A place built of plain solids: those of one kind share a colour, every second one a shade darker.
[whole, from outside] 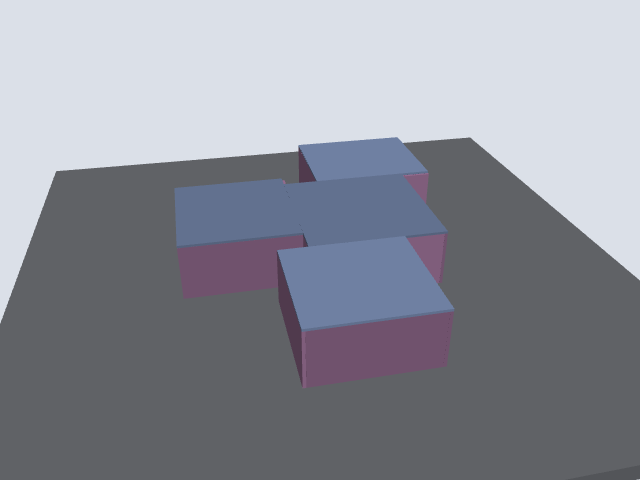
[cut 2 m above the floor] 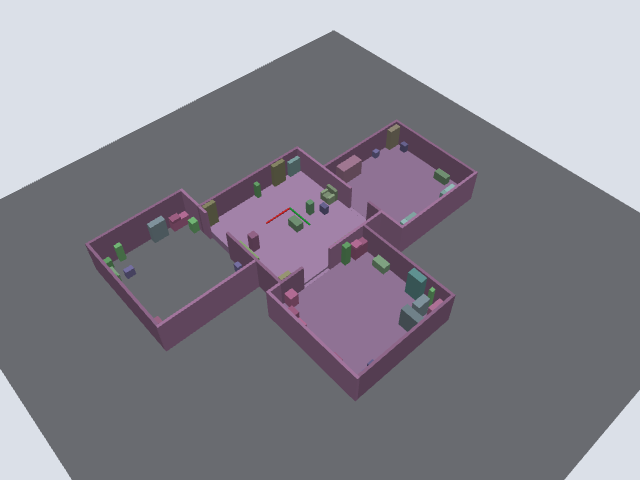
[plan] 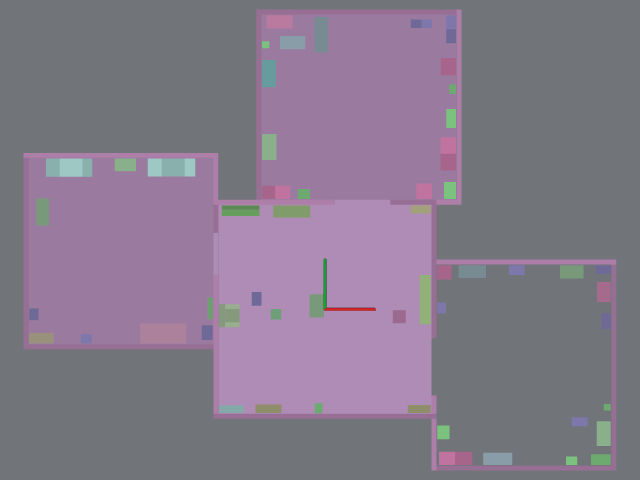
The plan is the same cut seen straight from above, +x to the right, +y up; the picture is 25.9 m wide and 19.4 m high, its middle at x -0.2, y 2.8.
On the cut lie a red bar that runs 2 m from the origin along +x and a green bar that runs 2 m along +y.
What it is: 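One storey of an old house, long lived in; a hub and three side rooms behind broad openings; a side room's floor lies below the hub's by a bare drop, by one riser or not at all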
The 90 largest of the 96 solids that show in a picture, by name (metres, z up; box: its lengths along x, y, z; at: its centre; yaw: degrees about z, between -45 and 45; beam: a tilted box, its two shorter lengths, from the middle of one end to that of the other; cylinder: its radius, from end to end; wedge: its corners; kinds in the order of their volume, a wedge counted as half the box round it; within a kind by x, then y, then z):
{
 "floor_1": {"box": [7.48, 7.54, 0.76], "at": [-8.25, 2.35, 0.33]},
 "floor_2": {"box": [0.2, 1.71, 0.76], "at": [-4.41, 2.24, 0.33]},
 "floor_3": {"box": [8.61, 8.45, 0.76], "at": [0.0, 0.0, 0.33]},
 "floor_4": {"box": [7.9, 7.49, 0.58], "at": [1.37, 8.17, 0.24]},
 "floor_5": {"box": [2.27, 0.2, 0.58], "at": [1.5, 4.33, 0.24]},
 "wall_1": {"box": [0.2, 7.54, 3.73], "at": [-12.09, 2.35, 1.82]},
 "wall_2": {"box": [7.68, 0.2, 3.73], "at": [-8.35, -1.51, 1.82]},
 "wall_3": {"box": [7.68, 0.2, 3.73], "at": [-8.35, 6.22, 1.82]},
 "wall_4": {"box": [0.2, 5.61, 3.73], "at": [-4.41, -1.42, 1.82]},
 "wall_5": {"box": [0.2, 1.13, 3.73], "at": [-4.41, 3.66, 1.82]},
 "wall_6": {"box": [0.2, 1.9, 3.73], "at": [-4.41, 5.37, 1.82]},
 "wall_7": {"box": [0.2, 7.69, 3.73], "at": [-2.68, 8.27, 1.82]},
 "wall_8": {"box": [4.88, 0.2, 3.73], "at": [-2.07, 4.33, 1.82]},
 "wall_9": {"box": [9.01, 0.2, 3.73], "at": [0.0, -4.33, 1.82]},
 "wall_10": {"box": [7.9, 0.2, 3.73], "at": [1.37, 12.01, 1.82]},
 "wall_11": {"box": [1.87, 0.2, 3.73], "at": [3.57, 4.33, 1.82]},
 "wall_12": {"box": [0.2, 2.1, 3.73], "at": [4.41, -5.47, 1.82]},
 "wall_13": {"box": [0.2, 0.74, 3.73], "at": [4.41, -3.86, 1.82]},
 "wall_14": {"box": [0.2, 5.39, 3.73], "at": [4.41, 1.53, 1.82]},
 "wall_15": {"box": [1.02, 0.2, 3.73], "at": [5.01, 4.33, 1.82]},
 "wall_16": {"box": [0.2, 7.69, 3.73], "at": [5.42, 8.27, 1.82]},
 "wall_17": {"box": [7.27, 0.2, 3.73], "at": [8.14, -6.42, 1.82]},
 "wall_18": {"box": [7.27, 0.2, 3.73], "at": [8.14, 1.91, 1.82]},
 "wall_19": {"box": [0.2, 8.13, 3.73], "at": [11.68, -2.25, 1.82]},
 "roof_1": {"box": [7.68, 7.94, 0.16], "at": [-8.35, 2.35, 3.76]},
 "roof_2": {"box": [9.01, 8.85, 0.16], "at": [0.0, 0.0, 3.76]},
 "roof_3": {"box": [8.3, 7.69, 0.16], "at": [1.37, 8.27, 3.76]},
 "roof_4": {"box": [7.27, 8.53, 0.16], "at": [8.14, -2.25, 3.76]},
 "clothes_rail_1": {"box": [1.02, 0.54, 1.57], "at": [-1.31, 10.78, 1.32]},
 "clothes_rail_2": {"box": [0.54, 1.42, 1.7], "at": [-0.16, 11.1, 1.39]},
 "clothes_rail_3": {"box": [1.12, 0.53, 1.75], "at": [5.95, 1.52, 0.83]},
 "clothes_rail_4": {"box": [1.17, 0.5, 1.67], "at": [6.98, -6.04, 0.79]},
 "carton_stack_1": {"box": [1.14, 0.54, 1.11], "at": [-1.98, 4.72, 1.09]},
 "carton_stack_2": {"box": [0.64, 0.63, 1.06], "at": [4.01, 4.77, 1.06]},
 "carton_stack_3": {"box": [0.58, 0.58, 0.7], "at": [4.83, 1.5, 0.3]},
 "carton_stack_4": {"box": [0.63, 0.68, 1.37], "at": [4.98, 5.95, 1.22]},
 "carton_stack_5": {"box": [0.63, 0.67, 0.82], "at": [4.98, 6.62, 0.94]},
 "carton_stack_6": {"box": [0.62, 0.7, 0.75], "at": [4.99, 9.81, 0.91]},
 "carton_stack_7": {"box": [1.34, 0.54, 0.85], "at": [5.28, -6.02, 0.37]},
 "trunk_1": {"box": [0.52, 1.1, 0.68], "at": [-11.41, 3.93, 1.05]},
 "trunk_2": {"box": [0.87, 0.52, 0.63], "at": [-8.07, 5.83, 1.03]},
 "trunk_3": {"box": [0.59, 1.06, 0.65], "at": [-2.25, 6.56, 0.86]},
 "trunk_4": {"box": [0.59, 0.94, 0.66], "at": [-0.34, 0.14, 1.04]},
 "trunk_5": {"box": [0.95, 0.54, 0.63], "at": [9.97, 1.51, 0.26]},
 "trunk_6": {"box": [0.57, 1.0, 0.69], "at": [11.27, -5.02, 0.29]},
 "tall_odds_1": {"box": [0.3, 0.28, 1.64], "at": [-2.4, 10.69, 1.35]},
 "tall_odds_2": {"box": [0.49, 0.4, 1.79], "at": [-0.85, 4.66, 1.43]},
 "tall_odds_3": {"box": [0.32, 0.4, 1.23], "at": [-0.26, -4.0, 1.32]},
 "tall_odds_4": {"box": [0.5, 0.56, 1.03], "at": [4.79, -4.98, 0.47]},
 "tall_odds_5": {"box": [0.48, 0.69, 0.6], "at": [5.05, 4.8, 0.83]},
 "tall_odds_6": {"box": [0.39, 0.76, 0.75], "at": [5.1, 7.71, 0.91]},
 "tall_odds_7": {"box": [0.27, 0.4, 1.3], "at": [5.16, 8.89, 1.19]},
 "tall_odds_8": {"box": [0.46, 0.35, 1.5], "at": [9.97, -6.12, 0.7]},
 "tall_odds_9": {"box": [0.8, 0.44, 0.8], "at": [11.15, -6.08, 0.35]},
 "tall_odds_10": {"box": [0.29, 0.26, 1.57], "at": [11.41, -3.96, 0.74]},
 "workbench_1": {"box": [1.86, 0.81, 1.39], "at": [-6.53, -0.98, 1.41]},
 "sideboard_1": {"box": [1.5, 0.49, 1.15], "at": [-1.34, 3.96, 1.29]},
 "sideboard_2": {"box": [0.45, 2.0, 1.22], "at": [4.05, 0.39, 1.32]},
 "coat_rack_1": {"box": [1.06, 0.35, 1.97], "at": [-2.28, -4.02, 1.69]},
 "coat_rack_2": {"box": [0.93, 0.33, 2.07], "at": [3.81, -4.04, 1.75]},
 "coat_rack_3": {"box": [0.81, 0.33, 1.98], "at": [3.87, 4.04, 1.7]},
 "crate_stack_1": {"box": [0.39, 0.48, 0.67], "at": [-11.77, -0.2, 1.05]},
 "crate_stack_2": {"box": [0.45, 0.6, 0.54], "at": [-4.76, -0.94, 0.98]},
 "crate_stack_3": {"box": [0.4, 0.56, 0.66], "at": [-2.77, 0.42, 1.04]},
 "crate_stack_4": {"box": [0.44, 0.34, 0.95], "at": [3.68, 11.54, 1.01]},
 "crate_stack_5": {"box": [0.36, 0.44, 0.74], "at": [4.71, 0.05, 0.32]},
 "crate_stack_6": {"box": [0.39, 0.57, 1.08], "at": [5.1, 11.04, 1.07]},
 "crate_stack_7": {"box": [0.39, 0.57, 0.68], "at": [5.1, 11.6, 0.87]},
 "crate_stack_8": {"box": [0.62, 0.4, 0.9], "at": [7.75, 1.58, 0.4]},
 "crate_stack_9": {"box": [0.64, 0.38, 0.72], "at": [10.29, -4.55, 0.31]},
 "crate_stack_10": {"box": [0.61, 0.36, 0.64], "at": [11.25, 1.6, 0.27]},
 "crate_stack_11": {"box": [0.37, 0.64, 0.73], "at": [11.37, -0.48, 0.32]},
 "desk_1": {"box": [0.56, 0.74, 0.52], "at": [-11.0, 5.72, 0.97]},
 "desk_2": {"box": [0.91, 0.74, 0.46], "at": [-10.26, 5.72, 1.63]},
 "desk_3": {"box": [0.4, 0.74, 1.15], "at": [-9.6, 5.72, 1.29]},
 "desk_4": {"box": [0.56, 0.73, 0.52], "at": [-6.88, 5.73, 0.97]},
 "desk_5": {"box": [0.93, 0.73, 0.47], "at": [-6.13, 5.73, 1.66]},
 "desk_6": {"box": [0.43, 0.73, 1.19], "at": [-5.45, 5.73, 1.3]},
 "chest_drawers_1": {"box": [1.05, 0.54, 1.44], "at": [-1.84, 11.62, 1.25]},
 "chest_drawers_2": {"box": [0.56, 0.81, 1.29], "at": [11.27, 0.7, 0.6]},
 "wardrobe_1": {"box": [0.56, 1.11, 2.06], "at": [-2.27, 9.52, 1.57]},
 "hall_bench_1": {"box": [1.53, 0.25, 0.98], "at": [-3.41, 3.89, 1.2]},
 "hall_bench_2": {"box": [1.53, 0.18, 1.59], "at": [-3.41, 4.11, 1.51]},
 "metal_shelving_1": {"box": [0.99, 0.43, 1.8], "at": [-11.46, -1.17, 1.61]},
 "armchair_1": {"box": [0.24, 0.93, 0.97], "at": [-4.16, -0.26, 1.2]},
 "armchair_2": {"box": [0.58, 0.73, 0.5], "at": [-3.74, -0.36, 0.96]},
 "bookcase_1": {"box": [1.0, 0.32, 1.35], "at": [-3.78, -4.04, 1.38]},
 "pet_corner_1": {"box": [0.53, 0.53, 1.4], "at": [3.0, -0.3, 1.41]},
 "side_table_1": {"box": [0.43, 0.43, 1.09], "at": [-1.98, -0.2, 1.25]},
 "radiator_1": {"box": [0.2, 0.88, 0.68], "at": [-4.63, 0.04, 1.05]}
}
